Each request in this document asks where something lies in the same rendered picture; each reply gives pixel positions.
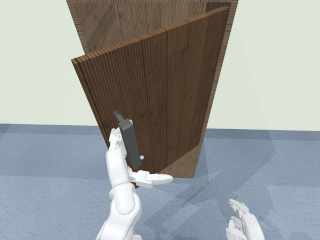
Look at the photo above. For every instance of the cupboard door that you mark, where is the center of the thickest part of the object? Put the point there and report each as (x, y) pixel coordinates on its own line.
(162, 81)

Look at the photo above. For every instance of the right robot hand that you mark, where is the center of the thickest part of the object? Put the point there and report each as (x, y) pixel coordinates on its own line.
(247, 228)

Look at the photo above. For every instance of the handle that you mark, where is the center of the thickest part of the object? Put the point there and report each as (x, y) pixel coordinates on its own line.
(129, 139)

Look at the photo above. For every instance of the robot left forearm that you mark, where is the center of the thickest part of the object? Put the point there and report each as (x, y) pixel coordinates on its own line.
(125, 211)

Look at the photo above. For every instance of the left robot hand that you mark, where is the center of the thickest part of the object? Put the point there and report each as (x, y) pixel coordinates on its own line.
(118, 170)

